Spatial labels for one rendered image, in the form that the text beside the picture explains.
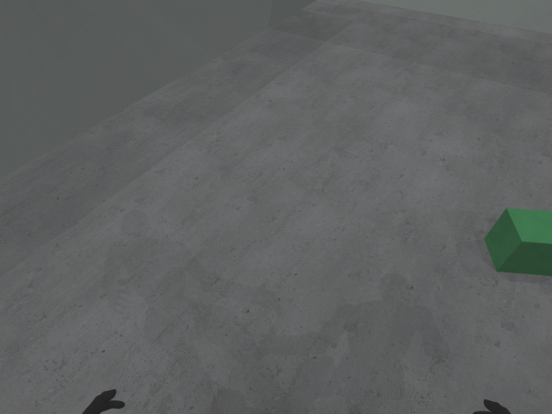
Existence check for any carton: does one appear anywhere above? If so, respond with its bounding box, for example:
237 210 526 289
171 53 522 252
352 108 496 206
484 208 552 276

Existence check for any robot left hand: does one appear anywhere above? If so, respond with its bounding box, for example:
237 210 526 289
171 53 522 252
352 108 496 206
82 389 125 414

